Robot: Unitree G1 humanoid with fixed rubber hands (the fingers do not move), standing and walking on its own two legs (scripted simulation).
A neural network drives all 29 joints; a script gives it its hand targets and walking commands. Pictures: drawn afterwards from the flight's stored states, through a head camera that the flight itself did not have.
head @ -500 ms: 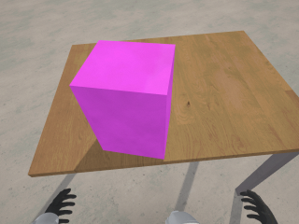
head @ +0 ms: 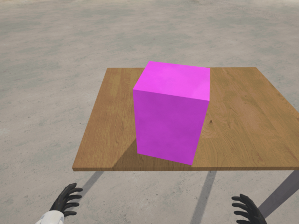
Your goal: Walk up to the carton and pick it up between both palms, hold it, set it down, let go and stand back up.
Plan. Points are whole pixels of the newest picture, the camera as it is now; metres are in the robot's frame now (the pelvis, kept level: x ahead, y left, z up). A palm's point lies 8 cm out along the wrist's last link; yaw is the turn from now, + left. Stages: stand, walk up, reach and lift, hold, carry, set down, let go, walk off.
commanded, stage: reach and lift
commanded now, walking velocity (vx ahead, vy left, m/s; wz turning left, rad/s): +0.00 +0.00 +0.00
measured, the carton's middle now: (170, 114) +0.45 -0.05 +0.06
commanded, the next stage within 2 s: none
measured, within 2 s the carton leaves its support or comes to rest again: neither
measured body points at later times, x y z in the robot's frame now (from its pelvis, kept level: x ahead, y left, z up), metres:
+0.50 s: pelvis -0.02 +0.05 +0.01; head -0.05 +0.09 +0.45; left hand +0.20 +0.27 -0.01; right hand +0.17 -0.20 +0.02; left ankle +0.05 +0.08 -0.72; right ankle +0.01 -0.12 -0.72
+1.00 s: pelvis -0.01 +0.07 +0.01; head -0.04 +0.12 +0.45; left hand +0.22 +0.26 +0.03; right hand +0.17 -0.18 +0.05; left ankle +0.05 +0.08 -0.72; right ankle +0.01 -0.12 -0.72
